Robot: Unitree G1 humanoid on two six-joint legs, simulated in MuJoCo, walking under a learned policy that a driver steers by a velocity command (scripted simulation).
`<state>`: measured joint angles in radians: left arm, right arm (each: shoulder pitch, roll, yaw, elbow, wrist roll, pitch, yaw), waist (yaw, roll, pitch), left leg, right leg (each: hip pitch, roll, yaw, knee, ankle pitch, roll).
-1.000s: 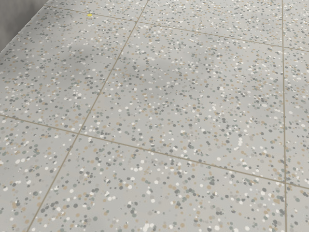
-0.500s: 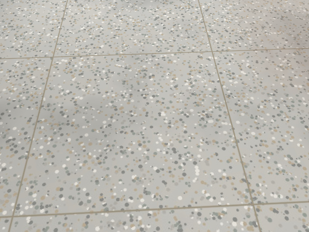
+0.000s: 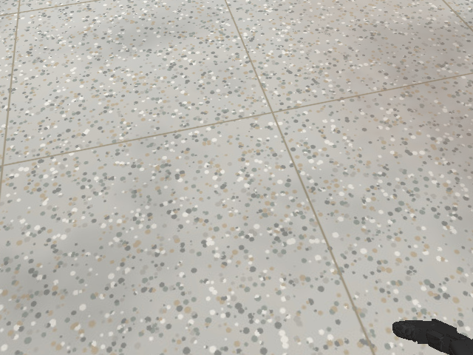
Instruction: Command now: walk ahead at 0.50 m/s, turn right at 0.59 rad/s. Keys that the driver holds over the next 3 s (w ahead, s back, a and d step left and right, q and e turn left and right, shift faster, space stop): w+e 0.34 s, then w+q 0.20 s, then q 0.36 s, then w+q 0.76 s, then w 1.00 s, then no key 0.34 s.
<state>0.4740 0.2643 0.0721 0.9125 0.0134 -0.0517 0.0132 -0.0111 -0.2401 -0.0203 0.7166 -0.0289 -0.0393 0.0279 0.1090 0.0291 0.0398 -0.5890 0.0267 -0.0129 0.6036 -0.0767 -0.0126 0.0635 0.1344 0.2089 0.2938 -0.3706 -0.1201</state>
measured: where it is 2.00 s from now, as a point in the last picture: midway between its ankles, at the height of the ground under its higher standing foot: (267, 230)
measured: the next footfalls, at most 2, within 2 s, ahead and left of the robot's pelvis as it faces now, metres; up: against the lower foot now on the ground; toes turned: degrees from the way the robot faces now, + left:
left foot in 0.04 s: +0.21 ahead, +0.12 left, +0.00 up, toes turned -3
right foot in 0.56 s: +0.41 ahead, -0.16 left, +0.00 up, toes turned -16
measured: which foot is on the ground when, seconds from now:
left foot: up 0.00-0.02, down 0.04-0.58, up 0.60-1.00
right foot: down 0.00-0.04, up 0.06-0.54, down 0.56-1.00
